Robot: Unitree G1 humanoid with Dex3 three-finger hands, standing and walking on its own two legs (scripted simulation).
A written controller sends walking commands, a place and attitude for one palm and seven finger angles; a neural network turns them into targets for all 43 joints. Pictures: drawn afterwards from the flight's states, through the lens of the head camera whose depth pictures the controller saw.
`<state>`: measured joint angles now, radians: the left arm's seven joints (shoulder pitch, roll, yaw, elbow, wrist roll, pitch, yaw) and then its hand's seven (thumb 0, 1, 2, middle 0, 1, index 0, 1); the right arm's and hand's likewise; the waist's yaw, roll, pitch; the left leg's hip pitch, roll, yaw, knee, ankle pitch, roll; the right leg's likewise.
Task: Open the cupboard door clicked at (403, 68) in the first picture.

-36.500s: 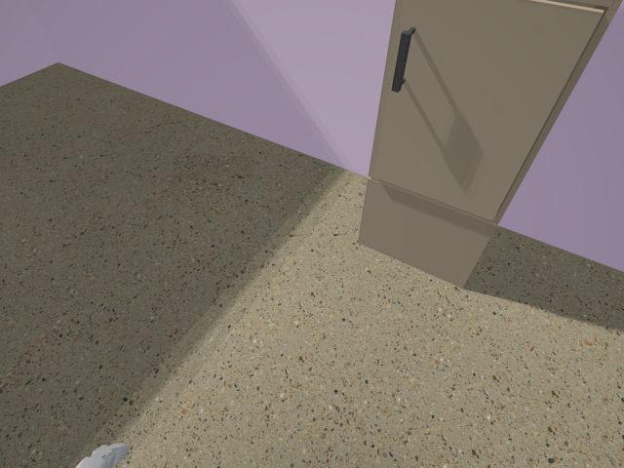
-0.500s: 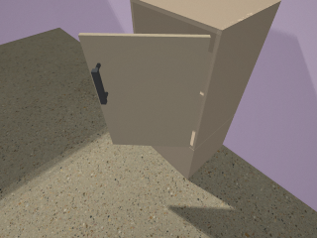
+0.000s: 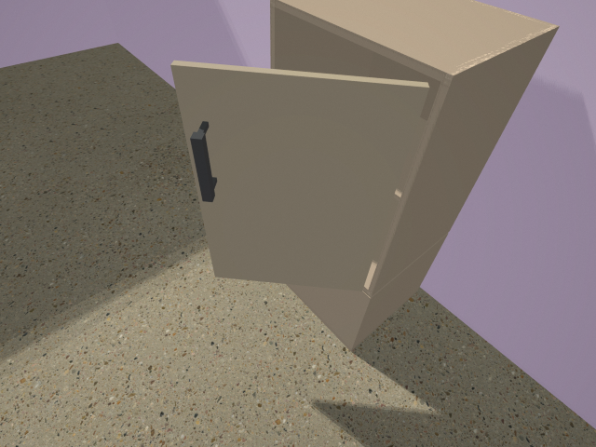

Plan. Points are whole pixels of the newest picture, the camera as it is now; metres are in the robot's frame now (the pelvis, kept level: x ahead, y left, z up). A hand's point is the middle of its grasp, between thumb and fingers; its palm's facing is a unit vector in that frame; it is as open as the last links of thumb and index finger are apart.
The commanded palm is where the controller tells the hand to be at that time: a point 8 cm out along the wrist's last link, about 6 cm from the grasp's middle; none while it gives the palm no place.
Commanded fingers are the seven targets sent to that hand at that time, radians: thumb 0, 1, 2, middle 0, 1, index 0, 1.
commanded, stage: come to a stop and stand still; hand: left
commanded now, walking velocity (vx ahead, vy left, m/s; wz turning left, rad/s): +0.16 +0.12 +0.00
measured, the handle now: (206, 162) +0.58 +0.22 +0.05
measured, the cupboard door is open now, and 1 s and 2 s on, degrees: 44 44 44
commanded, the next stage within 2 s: none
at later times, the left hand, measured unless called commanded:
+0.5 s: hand out of the picture +0.06 +0.17 -0.17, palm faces +0.03 -0.97 -0.25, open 7.3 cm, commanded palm none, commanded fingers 0.00 0.90 0.90 -0.20 -0.30 -0.20 -0.30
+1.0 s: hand out of the picture -0.09 +0.19 -0.16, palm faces +0.04 -0.97 -0.23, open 7.4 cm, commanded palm none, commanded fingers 0.00 0.90 0.90 -0.20 -0.30 -0.20 -0.30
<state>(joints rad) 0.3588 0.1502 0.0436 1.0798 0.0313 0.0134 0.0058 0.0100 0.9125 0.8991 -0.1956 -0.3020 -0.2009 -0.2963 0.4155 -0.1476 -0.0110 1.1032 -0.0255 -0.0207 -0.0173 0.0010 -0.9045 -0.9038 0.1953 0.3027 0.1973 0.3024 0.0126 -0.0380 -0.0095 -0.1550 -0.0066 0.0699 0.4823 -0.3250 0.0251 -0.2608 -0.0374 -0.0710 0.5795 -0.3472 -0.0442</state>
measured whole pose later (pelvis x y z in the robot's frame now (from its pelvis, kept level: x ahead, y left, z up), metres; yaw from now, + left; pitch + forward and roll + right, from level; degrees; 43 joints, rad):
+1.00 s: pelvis -0.09 +0.01 +0.00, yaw +0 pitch -3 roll +1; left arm 0.33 0.16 0.03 1.02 0.02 0.02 0.01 0.01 0.91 0.90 -0.19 -0.30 -0.20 -0.30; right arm 0.31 -0.18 -0.02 1.01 -0.03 0.03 0.00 0.00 -0.91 -0.90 0.20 0.30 0.20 0.30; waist 0.00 0.02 0.04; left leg -0.31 -0.03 0.05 0.53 -0.32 0.03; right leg -0.35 0.00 -0.03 0.52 -0.27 -0.03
